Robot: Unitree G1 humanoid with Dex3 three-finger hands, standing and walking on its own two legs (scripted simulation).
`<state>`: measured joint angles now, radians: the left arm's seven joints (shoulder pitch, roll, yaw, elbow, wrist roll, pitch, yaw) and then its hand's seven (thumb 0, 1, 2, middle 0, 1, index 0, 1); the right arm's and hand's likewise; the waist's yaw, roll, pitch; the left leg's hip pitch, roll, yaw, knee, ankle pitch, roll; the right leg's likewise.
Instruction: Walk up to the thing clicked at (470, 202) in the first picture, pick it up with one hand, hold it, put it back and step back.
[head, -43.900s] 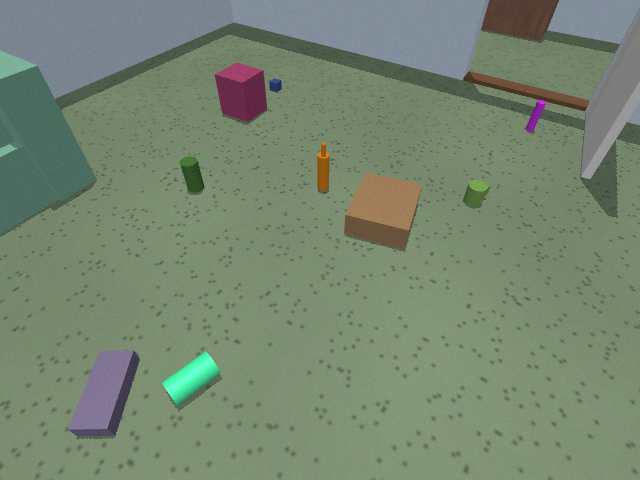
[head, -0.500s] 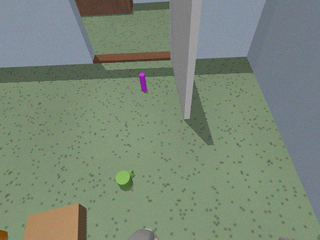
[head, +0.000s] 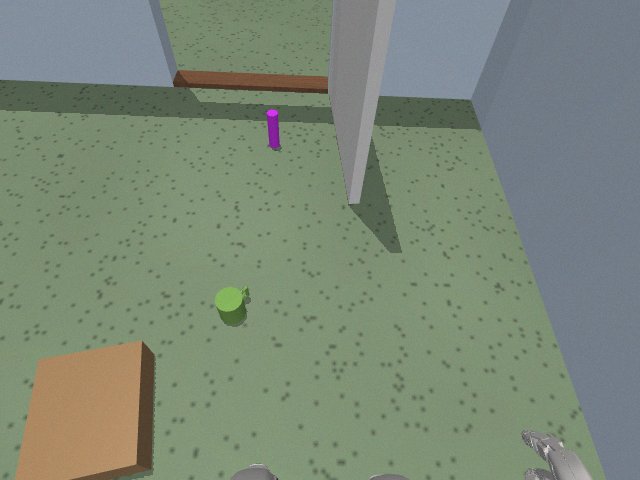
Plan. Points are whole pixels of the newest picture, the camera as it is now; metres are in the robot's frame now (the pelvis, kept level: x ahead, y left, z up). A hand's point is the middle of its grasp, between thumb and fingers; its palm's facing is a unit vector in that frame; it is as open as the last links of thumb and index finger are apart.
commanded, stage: step back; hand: left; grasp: from above
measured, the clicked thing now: (234, 302) +0.71 +0.27 -0.71
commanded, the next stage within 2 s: stand in 1.94 s
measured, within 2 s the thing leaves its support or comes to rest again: neither
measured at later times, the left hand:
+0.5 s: hand out of the picture -0.05 +0.27 -0.14, palm faces +0.07 -0.91 -0.41, open 7.4 cm
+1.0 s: hand out of the picture -0.28 +0.23 -0.13, palm faces +0.07 -0.89 -0.44, open 7.4 cm
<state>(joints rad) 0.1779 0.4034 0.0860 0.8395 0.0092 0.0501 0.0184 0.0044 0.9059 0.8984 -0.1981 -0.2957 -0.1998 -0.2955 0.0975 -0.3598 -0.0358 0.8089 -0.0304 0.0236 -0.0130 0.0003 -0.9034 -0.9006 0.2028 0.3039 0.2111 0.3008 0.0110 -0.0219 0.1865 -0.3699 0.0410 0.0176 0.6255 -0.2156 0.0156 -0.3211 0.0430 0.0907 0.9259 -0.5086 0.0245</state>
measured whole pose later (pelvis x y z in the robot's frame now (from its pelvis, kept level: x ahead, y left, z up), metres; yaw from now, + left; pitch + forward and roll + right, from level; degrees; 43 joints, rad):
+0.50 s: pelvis -0.17 -0.01 +0.00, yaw +5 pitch -3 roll +0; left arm 0.09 0.40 0.08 0.81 0.02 0.06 0.03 0.00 0.90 0.90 -0.20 -0.30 -0.20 -0.30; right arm 0.19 -0.37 -0.05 0.89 -0.04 0.04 0.00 0.00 -0.91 -0.90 0.20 0.30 0.21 0.30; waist -0.02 -0.03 0.19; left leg -0.28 -0.03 -0.02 0.67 -0.33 0.02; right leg -0.50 0.03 0.09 0.99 -0.50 0.00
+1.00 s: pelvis -0.33 -0.05 +0.00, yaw +3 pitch -2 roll +1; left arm 0.22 0.36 0.08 0.90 0.05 0.01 0.00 0.01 0.90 0.90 -0.20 -0.30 -0.21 -0.30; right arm 0.21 -0.41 -0.06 0.93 -0.03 0.05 -0.01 0.00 -0.91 -0.90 0.20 0.30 0.21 0.30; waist 0.03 0.04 0.10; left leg -0.41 -0.06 -0.10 0.98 -0.45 -0.03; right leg -0.28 -0.02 -0.02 0.64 -0.33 -0.03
